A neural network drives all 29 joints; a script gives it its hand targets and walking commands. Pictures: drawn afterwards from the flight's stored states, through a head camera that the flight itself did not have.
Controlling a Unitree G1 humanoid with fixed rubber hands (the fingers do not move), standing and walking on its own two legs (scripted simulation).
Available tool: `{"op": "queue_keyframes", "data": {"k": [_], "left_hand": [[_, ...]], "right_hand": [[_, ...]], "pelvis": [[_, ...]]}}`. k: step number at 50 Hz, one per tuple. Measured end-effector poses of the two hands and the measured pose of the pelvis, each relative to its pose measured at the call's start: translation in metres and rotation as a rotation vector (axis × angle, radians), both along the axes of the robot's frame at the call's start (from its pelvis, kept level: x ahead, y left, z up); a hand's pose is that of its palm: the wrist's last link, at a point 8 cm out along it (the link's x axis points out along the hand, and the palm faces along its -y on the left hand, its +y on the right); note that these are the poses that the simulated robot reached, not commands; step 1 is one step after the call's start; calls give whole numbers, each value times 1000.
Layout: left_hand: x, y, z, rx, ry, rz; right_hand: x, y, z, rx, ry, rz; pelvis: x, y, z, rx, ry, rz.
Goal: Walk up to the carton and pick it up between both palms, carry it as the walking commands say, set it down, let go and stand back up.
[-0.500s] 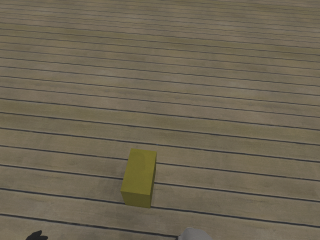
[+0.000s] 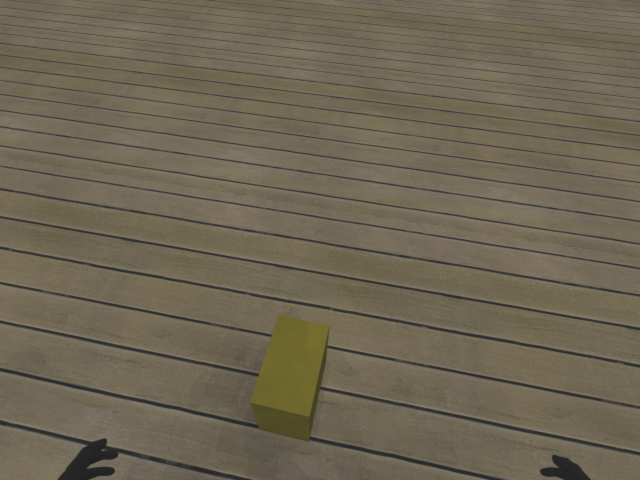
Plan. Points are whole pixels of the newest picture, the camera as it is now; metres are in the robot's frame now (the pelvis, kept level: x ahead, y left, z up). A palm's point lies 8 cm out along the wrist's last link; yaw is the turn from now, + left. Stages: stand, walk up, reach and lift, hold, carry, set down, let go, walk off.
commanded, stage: walk up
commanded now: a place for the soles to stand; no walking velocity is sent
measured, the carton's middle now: (293, 378) +0.47 +0.06 -0.64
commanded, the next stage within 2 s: none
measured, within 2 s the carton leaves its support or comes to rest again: neither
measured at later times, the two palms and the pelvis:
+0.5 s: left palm out of the picture +0.09 +0.33 -0.08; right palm out of the picture +0.10 -0.31 -0.09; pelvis +0.00 +0.00 +0.02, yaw +1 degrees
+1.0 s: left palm out of the picture +0.05 +0.50 -0.09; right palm out of the picture +0.04 -0.20 -0.10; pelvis -0.03 +0.14 -0.01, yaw -5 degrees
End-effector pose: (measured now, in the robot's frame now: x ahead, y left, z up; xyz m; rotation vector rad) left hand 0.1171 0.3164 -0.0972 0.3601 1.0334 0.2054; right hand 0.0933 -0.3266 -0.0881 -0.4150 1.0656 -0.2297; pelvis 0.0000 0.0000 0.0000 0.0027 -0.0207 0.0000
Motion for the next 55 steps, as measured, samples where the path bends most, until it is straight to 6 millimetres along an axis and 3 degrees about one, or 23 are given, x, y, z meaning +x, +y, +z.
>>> {"op": "queue_keyframes", "data": {"k": [11,25,31,35,38,40,43,49,55], "left_hand": [[-13,1,5,-7,47,45],[-27,10,13,28,75,81],[-81,67,25,192,167,106],[-111,115,29,265,216,115],[-119,151,23,290,218,112],[-116,170,16,296,206,103],[-104,180,12,280,195,76],[-69,183,11,219,156,-24],[-36,172,6,165,103,-123]], "right_hand": [[19,13,3,32,3,14],[9,13,-1,48,88,13],[14,16,-6,45,82,15],[14,44,-14,60,81,27],[12,70,-20,58,64,35],[4,87,-23,48,57,30],[-14,110,-19,57,35,-11],[-50,126,-11,34,9,-106],[-69,138,-20,38,8,-163]], "pelvis": [[1,0,10,-4,-16,16],[-1,4,15,-13,-3,25],[-18,31,7,-29,1,9],[-27,58,-2,-29,-1,10],[-30,85,-14,-27,0,11],[-34,102,-20,-11,-16,3],[-34,120,-17,-22,-18,-23],[-29,140,-11,-19,-9,-75],[-19,152,-14,-32,-9,-133]]}}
